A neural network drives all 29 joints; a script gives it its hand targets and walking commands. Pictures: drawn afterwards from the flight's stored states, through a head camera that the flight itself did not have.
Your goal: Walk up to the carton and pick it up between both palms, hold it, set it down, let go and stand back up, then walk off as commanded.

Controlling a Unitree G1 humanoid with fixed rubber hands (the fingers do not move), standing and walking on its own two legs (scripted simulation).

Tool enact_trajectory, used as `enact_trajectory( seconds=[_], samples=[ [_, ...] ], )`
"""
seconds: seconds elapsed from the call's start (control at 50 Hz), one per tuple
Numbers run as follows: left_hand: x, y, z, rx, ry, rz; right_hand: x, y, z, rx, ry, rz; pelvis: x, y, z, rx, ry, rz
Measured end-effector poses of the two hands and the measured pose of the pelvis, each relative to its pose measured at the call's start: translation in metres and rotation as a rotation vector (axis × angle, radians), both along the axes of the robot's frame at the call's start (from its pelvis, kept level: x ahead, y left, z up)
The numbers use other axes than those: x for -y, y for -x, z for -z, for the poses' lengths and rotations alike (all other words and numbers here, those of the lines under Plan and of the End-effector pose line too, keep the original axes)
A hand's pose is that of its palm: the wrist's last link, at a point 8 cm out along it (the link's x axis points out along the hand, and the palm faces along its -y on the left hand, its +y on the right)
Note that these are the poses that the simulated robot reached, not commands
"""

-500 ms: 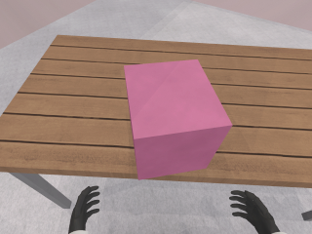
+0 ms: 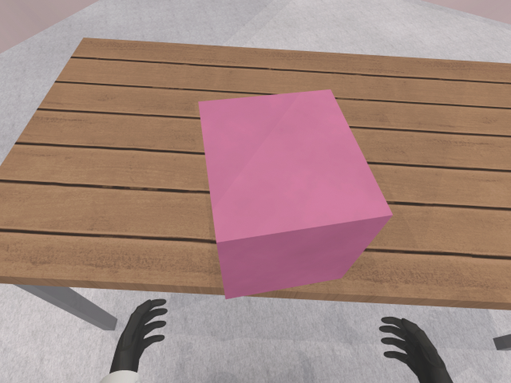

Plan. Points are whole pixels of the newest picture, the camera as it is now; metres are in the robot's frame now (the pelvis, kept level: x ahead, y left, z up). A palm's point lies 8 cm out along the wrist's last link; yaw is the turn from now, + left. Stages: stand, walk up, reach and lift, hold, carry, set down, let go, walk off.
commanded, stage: set down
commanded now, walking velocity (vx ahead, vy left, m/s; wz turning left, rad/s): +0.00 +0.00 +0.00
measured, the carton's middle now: (276, 197) +0.40 +0.02 +0.03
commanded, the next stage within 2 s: let go in 0.40 s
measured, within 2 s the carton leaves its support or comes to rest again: neither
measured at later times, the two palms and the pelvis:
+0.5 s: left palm (115, 375) +0.14 +0.23 -0.07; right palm out of the picture +0.15 -0.20 -0.08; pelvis -0.01 +0.00 +0.00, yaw +0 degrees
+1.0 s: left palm (115, 370) +0.14 +0.23 -0.07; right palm out of the picture +0.16 -0.20 -0.09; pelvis +0.00 +0.00 +0.00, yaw +0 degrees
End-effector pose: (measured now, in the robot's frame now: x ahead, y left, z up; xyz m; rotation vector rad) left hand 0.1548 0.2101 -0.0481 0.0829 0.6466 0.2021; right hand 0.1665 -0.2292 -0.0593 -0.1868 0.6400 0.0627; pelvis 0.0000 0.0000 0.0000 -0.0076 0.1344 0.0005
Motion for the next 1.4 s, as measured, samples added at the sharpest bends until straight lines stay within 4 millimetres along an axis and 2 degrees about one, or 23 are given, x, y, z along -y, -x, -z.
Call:
enact_trajectory(
  seconds=[0.1,0.18,0.26,0.44,0.68,0.82,1.02,1.14,1.28,1.4],
  samples=[
    [-0.004,0.018,0.015,-0.089,0.007,0.021,0.004,0.017,0.009,-0.052,0.030,0.025,-0.001,0.005,0.000,0.010,0.000,0.000],
    [-0.009,0.025,0.015,-0.102,-0.009,0.029,-0.001,0.024,0.012,-0.056,0.037,0.016,-0.001,0.009,0.000,0.016,0.000,0.000],
    [-0.015,0.023,0.012,-0.092,-0.029,0.037,-0.012,0.022,0.013,-0.044,0.024,0.003,-0.001,0.011,0.000,0.019,-0.001,0.000],
    [-0.020,0.020,0.018,-0.147,-0.025,0.055,-0.033,0.019,0.023,-0.086,0.021,0.000,-0.002,0.010,0.000,0.019,0.000,-0.001],
    [-0.023,0.013,0.022,-0.173,-0.027,0.069,-0.030,0.020,0.032,-0.146,0.047,0.014,-0.002,0.000,0.000,0.006,0.000,-0.002],
    [-0.023,0.009,0.020,-0.151,-0.028,0.076,-0.031,0.014,0.030,-0.111,0.047,0.010,-0.002,-0.002,0.000,0.003,0.000,-0.002],
    [-0.024,0.014,0.022,-0.147,-0.029,0.075,-0.029,0.011,0.034,-0.125,0.065,-0.003,-0.002,0.001,0.000,0.023,0.000,-0.002],
    [-0.042,0.032,0.036,-0.150,-0.068,0.070,-0.016,0.021,0.041,-0.242,0.146,-0.003,-0.004,0.001,0.005,0.060,0.001,-0.002],
    [-0.058,0.051,0.044,-0.154,-0.087,0.048,-0.011,0.017,0.030,-0.185,0.172,0.009,-0.007,0.006,0.007,0.081,0.004,-0.002],
    [-0.066,0.073,0.052,-0.182,-0.090,0.037,-0.011,0.029,0.027,-0.172,0.174,0.007,-0.009,0.016,0.008,0.098,0.007,-0.002]
  ],
)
